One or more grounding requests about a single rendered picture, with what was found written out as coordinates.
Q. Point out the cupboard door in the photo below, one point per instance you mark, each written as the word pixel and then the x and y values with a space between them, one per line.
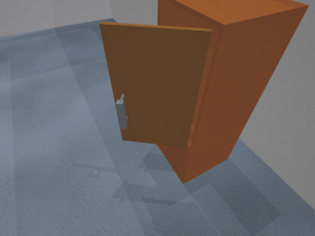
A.
pixel 159 70

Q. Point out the handle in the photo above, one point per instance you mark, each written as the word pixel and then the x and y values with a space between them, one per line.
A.
pixel 121 112

